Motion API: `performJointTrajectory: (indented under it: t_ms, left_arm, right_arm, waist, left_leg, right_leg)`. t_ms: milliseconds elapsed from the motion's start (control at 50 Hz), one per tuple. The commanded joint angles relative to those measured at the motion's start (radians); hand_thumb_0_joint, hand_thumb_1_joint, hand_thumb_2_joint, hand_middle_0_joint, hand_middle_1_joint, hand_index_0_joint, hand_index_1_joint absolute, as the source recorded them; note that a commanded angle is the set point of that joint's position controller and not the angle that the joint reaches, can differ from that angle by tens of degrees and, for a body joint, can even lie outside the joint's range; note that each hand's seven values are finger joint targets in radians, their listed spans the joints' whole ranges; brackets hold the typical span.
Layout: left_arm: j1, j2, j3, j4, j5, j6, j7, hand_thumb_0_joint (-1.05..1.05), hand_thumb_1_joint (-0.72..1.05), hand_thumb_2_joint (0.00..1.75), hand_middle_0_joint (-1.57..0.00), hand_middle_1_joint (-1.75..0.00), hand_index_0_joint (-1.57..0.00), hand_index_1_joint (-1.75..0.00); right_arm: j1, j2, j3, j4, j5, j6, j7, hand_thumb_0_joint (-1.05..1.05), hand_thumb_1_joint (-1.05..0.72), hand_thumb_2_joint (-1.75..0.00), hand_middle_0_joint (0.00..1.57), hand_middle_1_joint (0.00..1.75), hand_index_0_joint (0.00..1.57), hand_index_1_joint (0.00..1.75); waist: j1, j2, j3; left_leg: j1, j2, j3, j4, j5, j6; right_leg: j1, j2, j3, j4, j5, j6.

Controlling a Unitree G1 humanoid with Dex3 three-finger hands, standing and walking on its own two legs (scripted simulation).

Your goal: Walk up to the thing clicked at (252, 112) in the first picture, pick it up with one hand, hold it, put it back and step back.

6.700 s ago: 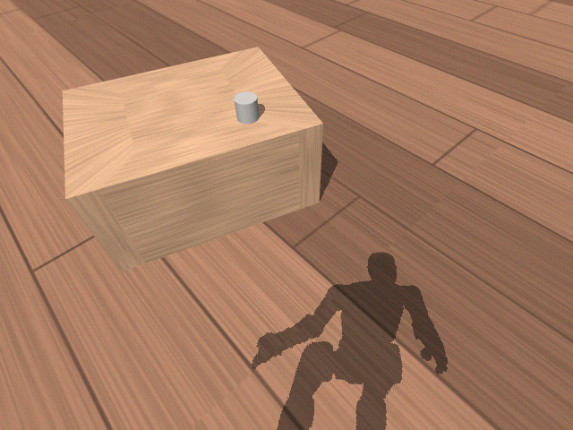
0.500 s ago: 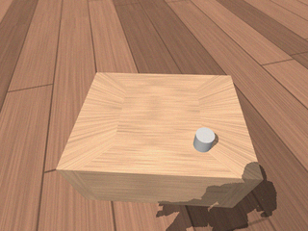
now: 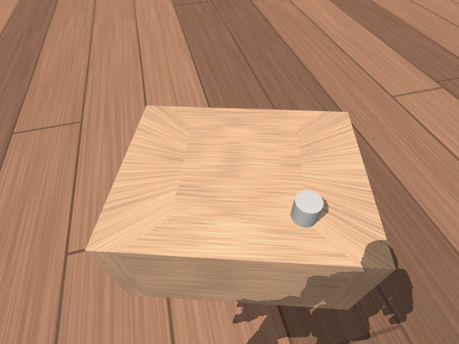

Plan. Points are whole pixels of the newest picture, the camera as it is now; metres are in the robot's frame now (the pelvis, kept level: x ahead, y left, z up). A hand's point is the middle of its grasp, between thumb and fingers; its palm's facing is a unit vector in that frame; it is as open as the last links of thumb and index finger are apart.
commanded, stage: stand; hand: right
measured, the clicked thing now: (306, 208) +0.54 -0.19 -0.29
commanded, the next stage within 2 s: go down in 0.72 s
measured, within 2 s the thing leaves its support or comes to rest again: neither
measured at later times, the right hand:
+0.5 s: hand out of the picture +0.09 -0.25 -0.16, palm faces -0.03 +0.94 -0.34, open 7.4 cm
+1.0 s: hand out of the picture +0.14 -0.24 -0.15, palm faces +0.04 +0.95 -0.32, open 9.5 cm
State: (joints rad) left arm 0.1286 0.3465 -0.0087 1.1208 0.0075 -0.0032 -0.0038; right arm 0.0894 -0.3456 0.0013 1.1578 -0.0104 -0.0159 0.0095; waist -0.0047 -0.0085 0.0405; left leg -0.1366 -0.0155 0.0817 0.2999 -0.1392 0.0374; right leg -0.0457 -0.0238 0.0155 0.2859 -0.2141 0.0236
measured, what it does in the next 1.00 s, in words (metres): stands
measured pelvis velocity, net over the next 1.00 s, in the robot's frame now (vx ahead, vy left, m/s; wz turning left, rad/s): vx -0.01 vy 0.00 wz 0.01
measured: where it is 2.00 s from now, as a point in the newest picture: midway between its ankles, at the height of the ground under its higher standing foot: outside the picture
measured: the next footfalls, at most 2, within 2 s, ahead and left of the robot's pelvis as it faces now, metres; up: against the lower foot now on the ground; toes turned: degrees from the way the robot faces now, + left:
none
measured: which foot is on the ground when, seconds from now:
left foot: down 0.00-1.00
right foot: down 0.00-1.00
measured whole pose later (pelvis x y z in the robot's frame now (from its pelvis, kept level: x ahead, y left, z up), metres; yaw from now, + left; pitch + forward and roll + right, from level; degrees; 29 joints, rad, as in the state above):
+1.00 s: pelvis -0.01 +0.00 -0.01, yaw +1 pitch +3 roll +0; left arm 0.03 0.32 0.07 0.90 -0.06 -0.07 0.04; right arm -0.01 -0.31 -0.05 0.99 0.03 0.02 -0.01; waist 0.00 -0.02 0.05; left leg -0.35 0.00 0.07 0.49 -0.21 0.03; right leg -0.26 -0.02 0.01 0.50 -0.30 0.02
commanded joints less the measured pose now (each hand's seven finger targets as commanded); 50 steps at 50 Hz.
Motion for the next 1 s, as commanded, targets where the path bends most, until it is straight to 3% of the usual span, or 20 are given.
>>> performJointTrajectory:
  t_ms: [0, 120, 200, 300, 440, 620, 740, 780, 800, 820, 840, 860, 880, 920, 940, 960, 980]
  left_arm:
    - [-0.029, 0.207, 0.043, -0.056, 0.004, -0.022, 0.013, 0.00, 0.90, 0.90, -0.20, -0.30, -0.20, -0.30]
    - [-0.018, 0.203, 0.041, -0.057, 0.005, -0.025, 0.015, 0.00, 0.90, 0.90, -0.20, -0.30, -0.20, -0.30]
    - [-0.019, 0.205, 0.040, -0.055, 0.003, -0.024, 0.016, 0.00, 0.90, 0.90, -0.20, -0.30, -0.20, -0.30]
    - [-0.018, 0.205, 0.040, -0.058, 0.004, -0.027, 0.018, 0.00, 0.90, 0.90, -0.20, -0.30, -0.20, -0.30]
    - [-0.019, 0.210, 0.043, -0.059, 0.005, -0.025, 0.018, 0.00, 0.90, 0.90, -0.20, -0.30, -0.20, -0.30]
    - [-0.023, 0.213, 0.043, -0.065, 0.003, -0.031, 0.019, 0.00, 0.90, 0.90, -0.20, -0.30, -0.20, -0.30]
    - [-0.015, 0.206, 0.041, -0.063, 0.003, -0.028, 0.019, 0.00, 0.90, 0.90, -0.20, -0.30, -0.20, -0.30]
    - [-0.016, 0.206, 0.042, -0.063, 0.005, -0.027, 0.020, 0.00, 0.90, 0.90, -0.20, -0.30, -0.20, -0.30]
    - [-0.023, 0.211, 0.043, -0.063, 0.003, -0.026, 0.019, 0.00, 0.82, 0.82, -0.12, -0.22, -0.12, -0.22]
    - [-0.374, 0.052, 0.040, -0.413, -0.078, -0.135, 0.027, 0.00, 0.74, 0.74, -0.04, -0.14, -0.04, -0.14]
    - [-0.384, 0.096, 0.039, -0.417, -0.082, -0.156, 0.038, 0.00, 0.66, 0.66, -0.02, -0.06, -0.01, -0.06]
    - [-0.285, 0.172, 0.086, -0.318, -0.080, -0.142, 0.045, 0.00, 0.58, 0.58, -0.01, -0.03, 0.00, -0.05]
    - [-0.219, 0.195, 0.123, -0.253, -0.078, -0.123, 0.044, 0.00, 0.50, 0.50, -0.02, -0.03, 0.00, -0.04]
    - [-0.130, 0.215, 0.166, -0.342, -0.077, -0.112, 0.060, 0.00, 0.34, 0.34, -0.02, -0.04, -0.02, -0.04]
    - [-0.122, 0.192, 0.159, -0.353, -0.073, -0.108, 0.064, 0.00, 0.29, 0.26, -0.02, -0.04, -0.01, -0.04]
    - [-0.061, 0.159, 0.159, -0.303, -0.059, -0.098, 0.062, 0.00, 0.23, 0.22, -0.02, -0.04, -0.02, -0.04]
    - [0.008, 0.126, 0.168, -0.273, -0.042, -0.089, 0.054, 0.00, 0.18, 0.20, -0.02, -0.04, -0.03, -0.04]
  right_arm:
    - [-0.038, -0.219, -0.044, -0.062, 0.002, -0.024, -0.018, 0.00, -0.90, -0.90, 0.20, 0.30, 0.20, 0.30]
    - [-0.039, -0.225, -0.048, -0.063, 0.004, -0.029, -0.020, 0.00, -0.90, -0.90, 0.20, 0.30, 0.20, 0.30]
    - [-0.038, -0.220, -0.046, -0.063, 0.005, -0.023, -0.019, 0.00, -0.90, -0.90, 0.20, 0.30, 0.20, 0.30]
    - [-0.042, -0.218, -0.045, -0.067, 0.004, -0.023, -0.019, 0.00, -0.90, -0.90, 0.20, 0.30, 0.20, 0.30]
    - [-0.039, -0.218, -0.045, -0.066, 0.004, -0.019, -0.017, 0.00, -0.90, -0.90, 0.20, 0.30, 0.20, 0.30]
    - [-0.042, -0.214, -0.043, -0.072, 0.003, -0.023, -0.017, 0.00, -0.90, -0.90, 0.20, 0.30, 0.20, 0.30]
    - [-0.039, -0.218, -0.045, -0.071, 0.005, -0.023, -0.020, 0.00, -0.90, -0.90, 0.20, 0.30, 0.20, 0.30]
    - [-0.034, -0.218, -0.045, -0.071, 0.005, -0.020, -0.021, 0.00, -0.90, -0.90, 0.20, 0.30, 0.20, 0.30]
    - [-0.035, -0.212, -0.042, -0.071, 0.005, -0.022, -0.021, 0.00, -0.82, -0.82, 0.12, 0.22, 0.12, 0.22]
    - [-0.386, -0.036, -0.017, -0.422, 0.082, -0.095, -0.032, 0.00, -0.74, -0.74, 0.05, 0.14, 0.04, 0.14]
    - [-0.315, -0.118, -0.039, -0.470, 0.072, -0.095, -0.036, 0.00, -0.66, -0.66, 0.05, 0.06, 0.04, 0.06]
    - [-0.138, -0.167, -0.073, -0.254, 0.064, -0.049, -0.042, 0.00, -0.58, -0.58, 0.04, 0.06, 0.04, 0.06]
    - [-0.110, -0.195, -0.100, -0.221, 0.059, -0.023, -0.035, 0.00, -0.50, -0.50, 0.04, 0.06, 0.04, 0.06]
    - [-0.173, -0.255, -0.148, -0.260, 0.048, 0.010, -0.045, 0.00, -0.34, -0.34, 0.06, 0.05, 0.05, 0.05]
    - [-0.203, -0.251, -0.149, -0.292, 0.042, 0.027, -0.044, 0.00, -0.26, -0.26, 0.06, 0.05, 0.05, 0.05]
    - [-0.193, -0.231, -0.143, -0.274, 0.028, 0.052, -0.034, 0.00, -0.26, -0.20, 0.07, 0.04, 0.05, 0.04]
    - [-0.107, -0.216, -0.165, -0.253, 0.008, 0.079, -0.022, 0.00, -0.22, -0.17, 0.07, 0.04, 0.05, 0.04]
  waist:
    - [-0.003, 0.014, -0.069]
    - [0.001, 0.014, -0.092]
    - [-0.001, -0.010, -0.060]
    - [-0.002, -0.006, -0.077]
    - [-0.004, 0.005, -0.053]
    - [-0.003, 0.007, -0.095]
    - [0.000, 0.009, -0.094]
    - [-0.002, 0.007, -0.080]
    - [-0.004, -0.002, -0.071]
    - [0.021, -0.048, -0.056]
    - [-0.014, -0.024, -0.091]
    - [-0.034, 0.010, -0.061]
    - [-0.011, 0.017, -0.023]
    - [0.015, 0.072, -0.258]
    - [0.011, 0.043, -0.317]
    - [0.008, 0.033, -0.301]
    - [0.009, 0.041, -0.271]
  left_leg:
    - [0.092, 0.163, -0.156, -0.052, 0.107, -0.008]
    - [0.134, 0.169, -0.153, -0.026, 0.234, -0.007]
    - [0.098, 0.164, -0.153, -0.033, 0.180, -0.007]
    - [0.107, 0.164, -0.149, -0.017, 0.210, -0.005]
    - [0.083, 0.156, -0.152, -0.035, 0.123, -0.007]
    - [0.109, 0.166, -0.150, -0.007, 0.246, -0.005]
    - [0.115, 0.167, -0.147, -0.006, 0.267, -0.006]
    - [0.102, 0.162, -0.146, -0.015, 0.225, -0.005]
    - [0.102, 0.163, -0.147, -0.017, 0.241, -0.008]
    - [-0.060, 0.048, -0.064, 0.076, 0.127, -0.034]
    - [-0.016, 0.044, -0.062, 0.073, 0.072, -0.040]
    - [-0.035, 0.043, -0.059, 0.077, 0.040, -0.041]
    - [-0.102, 0.052, -0.056, 0.106, 0.018, -0.045]
    - [-0.015, 0.054, -0.056, 0.153, 0.125, -0.053]
    - [0.001, 0.058, -0.065, 0.176, 0.170, -0.049]
    - [-0.028, 0.056, -0.069, 0.199, 0.177, -0.044]
    - [-0.062, 0.050, -0.066, 0.220, 0.179, -0.037]
  right_leg:
    - [-0.073, -0.113, 0.076, -0.049, 0.096, -0.046]
    - [-0.063, -0.116, 0.071, -0.037, 0.170, -0.042]
    - [-0.062, -0.118, 0.073, -0.045, 0.146, -0.042]
    - [-0.049, -0.124, 0.073, -0.048, 0.186, -0.041]
    - [-0.065, -0.121, 0.074, -0.063, 0.125, -0.043]
    - [-0.028, -0.126, 0.068, -0.043, 0.225, -0.041]
    - [-0.022, -0.124, 0.063, -0.043, 0.234, -0.043]
    - [-0.027, -0.123, 0.064, -0.052, 0.196, -0.041]
    - [-0.033, -0.123, 0.068, -0.048, 0.203, -0.043]
    - [-0.194, 0.030, -0.041, 0.082, 0.147, -0.043]
    - [-0.179, 0.027, -0.035, 0.085, 0.112, -0.042]
    - [-0.216, 0.035, -0.040, 0.102, 0.092, -0.050]
    - [-0.244, 0.040, -0.043, 0.137, 0.069, -0.047]
    - [-0.243, 0.037, -0.033, 0.197, 0.142, -0.052]
    - [-0.247, 0.041, -0.035, 0.215, 0.170, -0.049]
    - [-0.282, 0.042, -0.034, 0.226, 0.164, -0.048]
    - [-0.319, 0.042, -0.035, 0.240, 0.157, -0.051]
